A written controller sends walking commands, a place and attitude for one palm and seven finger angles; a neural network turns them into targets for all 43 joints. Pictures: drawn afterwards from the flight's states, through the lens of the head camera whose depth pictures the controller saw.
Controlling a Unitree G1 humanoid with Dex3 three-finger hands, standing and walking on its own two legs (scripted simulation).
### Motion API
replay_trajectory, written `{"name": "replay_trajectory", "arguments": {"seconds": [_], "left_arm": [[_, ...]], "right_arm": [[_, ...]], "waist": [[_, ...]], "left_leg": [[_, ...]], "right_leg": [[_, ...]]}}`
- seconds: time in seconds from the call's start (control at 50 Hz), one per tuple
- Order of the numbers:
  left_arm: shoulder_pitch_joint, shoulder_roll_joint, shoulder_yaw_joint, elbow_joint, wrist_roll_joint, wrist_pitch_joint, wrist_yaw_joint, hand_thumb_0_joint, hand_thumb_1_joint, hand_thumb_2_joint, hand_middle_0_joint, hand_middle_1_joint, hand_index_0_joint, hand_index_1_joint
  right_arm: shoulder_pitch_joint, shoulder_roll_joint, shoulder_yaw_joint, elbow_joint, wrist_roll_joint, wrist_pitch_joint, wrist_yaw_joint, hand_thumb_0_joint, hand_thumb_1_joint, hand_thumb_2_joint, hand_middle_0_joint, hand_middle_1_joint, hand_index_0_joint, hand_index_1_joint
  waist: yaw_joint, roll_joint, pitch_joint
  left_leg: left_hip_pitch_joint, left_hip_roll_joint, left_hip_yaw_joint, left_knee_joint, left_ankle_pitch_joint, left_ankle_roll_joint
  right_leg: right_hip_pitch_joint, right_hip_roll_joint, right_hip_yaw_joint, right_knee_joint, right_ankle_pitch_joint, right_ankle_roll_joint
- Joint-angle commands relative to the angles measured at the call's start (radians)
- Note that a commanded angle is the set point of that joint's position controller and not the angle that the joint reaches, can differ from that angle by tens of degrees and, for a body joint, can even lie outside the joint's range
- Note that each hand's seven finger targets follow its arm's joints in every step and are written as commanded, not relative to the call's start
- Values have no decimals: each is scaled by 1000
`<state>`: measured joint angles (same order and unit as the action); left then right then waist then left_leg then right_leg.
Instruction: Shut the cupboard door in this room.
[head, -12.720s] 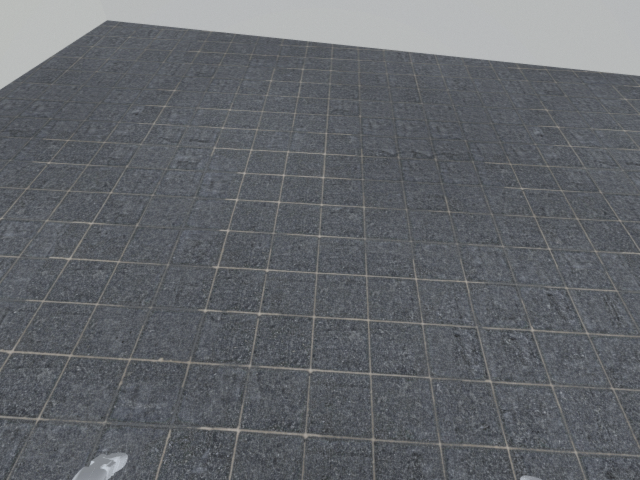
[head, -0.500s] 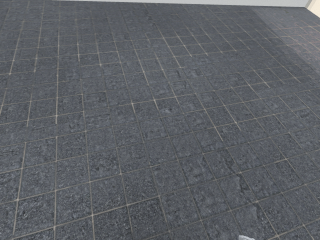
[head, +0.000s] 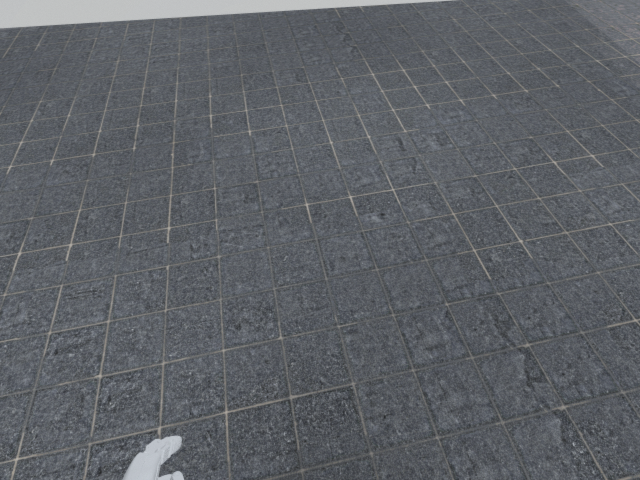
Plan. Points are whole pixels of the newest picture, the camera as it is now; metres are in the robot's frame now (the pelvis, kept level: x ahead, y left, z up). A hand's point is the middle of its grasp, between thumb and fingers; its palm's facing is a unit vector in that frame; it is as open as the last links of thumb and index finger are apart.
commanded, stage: turn or walk to find it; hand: left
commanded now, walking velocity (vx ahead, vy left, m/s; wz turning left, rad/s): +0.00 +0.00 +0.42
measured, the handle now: out of the picture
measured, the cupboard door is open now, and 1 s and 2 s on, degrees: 92 92 92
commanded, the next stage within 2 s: none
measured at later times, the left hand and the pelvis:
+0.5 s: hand out of the picture -0.07 +0.22 -0.18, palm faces +0.30 -0.92 -0.24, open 7.4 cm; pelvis -0.03 +0.02 -0.01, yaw +15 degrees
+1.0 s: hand out of the picture +0.00 +0.23 -0.14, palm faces +0.40 -0.87 -0.28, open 7.4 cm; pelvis -0.03 -0.01 +0.00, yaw +25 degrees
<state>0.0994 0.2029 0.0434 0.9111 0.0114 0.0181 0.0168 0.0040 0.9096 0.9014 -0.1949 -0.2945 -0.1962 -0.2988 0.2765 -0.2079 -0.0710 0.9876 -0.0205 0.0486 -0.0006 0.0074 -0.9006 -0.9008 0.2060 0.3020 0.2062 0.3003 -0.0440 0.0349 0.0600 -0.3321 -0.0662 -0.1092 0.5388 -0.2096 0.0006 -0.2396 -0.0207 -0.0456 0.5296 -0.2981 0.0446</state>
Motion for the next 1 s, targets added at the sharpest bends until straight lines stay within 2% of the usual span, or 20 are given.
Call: {"name": "replay_trajectory", "arguments": {"seconds": [0.0,0.02,0.04,0.06,0.1,0.2,0.34,0.4,0.44,0.46,0.48,0.5,0.54,0.6,0.66,0.82,0.9,0.94,0.96,0.98], "left_arm": [[148,241,48,-43,6,-17,25,0,900,900,-200,-300,-200,-300],[79,201,50,-57,4,-22,28,0,900,900,-200,-300,-200,-300],[27,181,44,-67,2,-20,24,0,900,900,-200,-300,-200,-300],[-6,157,35,-77,0,-18,25,0,900,900,-200,-300,-200,-300],[7,131,26,-72,1,-28,20,0,900,900,-200,-300,-200,-300],[118,140,32,-36,6,-33,22,0,900,900,-200,-300,-200,-300],[206,200,50,8,20,-24,15,0,900,900,-200,-300,-200,-300],[193,214,55,18,20,-19,14,0,900,900,-200,-300,-200,-300],[166,202,54,18,5,-12,12,0,900,900,-200,-300,-200,-300],[176,160,46,1,-2,-6,10,0,900,900,-200,-300,-200,-300],[148,92,23,-36,-1,1,6,0,900,900,-200,-300,-200,-300],[103,117,24,-41,5,14,13,0,900,900,-200,-300,-200,-300],[67,123,34,-16,6,26,9,0,900,900,-200,-300,-200,-300],[102,125,34,11,5,15,-6,0,900,900,-200,-300,-200,-300],[100,128,33,11,4,13,-3,0,900,900,-200,-300,-200,-300],[-2,103,23,-50,-3,15,5,0,900,900,-200,-300,-200,-300],[39,93,23,-52,-10,6,6,0,900,900,-200,-300,-200,-300],[112,105,26,-34,-10,-6,8,0,900,900,-200,-300,-200,-300],[151,141,34,-25,-5,-19,10,0,900,900,-200,-300,-200,-300],[183,228,51,-22,12,-32,20,0,900,900,-200,-300,-200,-300]], "right_arm": [[-70,-117,-38,-114,0,-16,-3,0,-900,-900,200,300,200,300],[-44,-117,-42,-92,-4,1,1,0,-900,-900,200,300,200,300],[-25,-115,-45,-65,-5,11,6,0,-900,-900,200,300,200,300],[0,-109,-44,-48,-6,15,12,0,-900,-900,200,300,200,300],[36,-88,-38,-28,-5,18,16,0,-900,-900,200,300,200,300],[-31,-96,-33,-39,-4,16,14,0,-900,-900,200,300,200,300],[-146,-71,-6,-72,11,-3,10,0,-900,-900,200,300,200,300],[-113,-73,-2,-68,16,-17,7,0,-900,-900,200,300,200,300],[-48,-105,-7,-51,14,-31,8,0,-900,-900,200,300,200,300],[-18,-183,-23,-53,8,-42,7,0,-900,-900,200,300,200,300],[28,-271,-43,-48,5,-40,-2,0,-900,-900,200,300,200,300],[46,-279,-43,-34,3,-28,-4,0,-900,-900,200,300,200,300],[-50,-219,-27,-51,-1,-31,-20,0,-900,-900,200,300,200,300],[-93,-188,-10,-71,3,-43,-23,0,-900,-900,200,300,200,300],[-57,-185,-12,-68,8,-49,-23,0,-900,-900,200,300,200,300],[-18,-189,-28,-73,-4,-39,-18,0,-900,-900,200,300,200,300],[-55,-188,-33,-84,-8,-30,-15,0,-900,-900,200,300,200,300],[-68,-181,-35,-90,-1,-28,-12,0,-900,-900,200,300,200,300],[-60,-153,-33,-89,7,-30,-9,0,-900,-900,200,300,200,300],[-31,-81,-21,-98,15,-33,-2,0,-900,-900,200,300,200,300]], "waist": [[90,-218,-96],[54,-245,-51],[29,-204,-10],[5,-165,15],[-2,-168,21],[48,-190,-2],[100,-222,-61],[79,-235,-109],[30,-162,-146],[13,50,-178],[-12,293,-156],[-28,197,-148],[1,234,-60],[34,125,-56],[32,96,-90],[3,111,-74],[29,142,-76],[65,96,-115],[82,8,-136],[89,-251,-171]], "left_leg": [[-249,23,8,461,-366,-27],[-237,49,-21,555,-311,-28],[-227,56,2,628,-253,-33],[-225,71,17,662,-208,-38],[-230,71,48,705,-128,-56],[-248,105,64,643,-138,-82],[-114,98,155,296,-265,-72],[-13,80,192,105,-205,-56],[184,94,180,-143,38,-38],[346,251,-14,-204,239,16],[402,460,-249,-193,637,125],[320,491,-195,-173,618,187],[226,382,-142,-205,474,160],[264,305,-59,-183,573,131],[309,290,-55,-179,631,128],[253,307,-186,-175,504,179],[129,274,-224,-147,440,161],[59,231,-213,-81,353,121],[-32,176,-178,-13,206,70],[-206,49,-30,183,-134,-6]], "right_leg": [[131,-468,349,-261,218,-207],[34,-411,294,-297,86,-195],[-10,-356,249,-304,26,-172],[-32,-321,187,-290,46,-152],[-10,-266,75,-269,125,-124],[89,-302,74,-246,198,-155],[169,-340,33,-143,483,-194],[184,-336,1,-66,545,-168],[88,-293,-72,61,449,-89],[-95,-203,-127,234,193,-24],[-320,-99,-115,406,-336,35],[-276,-104,-35,513,-357,19],[-310,-111,15,575,-234,23],[-321,-92,12,614,-119,39],[-317,-86,21,605,-85,52],[-256,-61,34,404,-152,53],[-82,-19,13,181,-118,31],[73,-13,-1,-29,55,25],[211,-67,45,-162,149,16],[356,-315,268,-221,227,-55]]}}
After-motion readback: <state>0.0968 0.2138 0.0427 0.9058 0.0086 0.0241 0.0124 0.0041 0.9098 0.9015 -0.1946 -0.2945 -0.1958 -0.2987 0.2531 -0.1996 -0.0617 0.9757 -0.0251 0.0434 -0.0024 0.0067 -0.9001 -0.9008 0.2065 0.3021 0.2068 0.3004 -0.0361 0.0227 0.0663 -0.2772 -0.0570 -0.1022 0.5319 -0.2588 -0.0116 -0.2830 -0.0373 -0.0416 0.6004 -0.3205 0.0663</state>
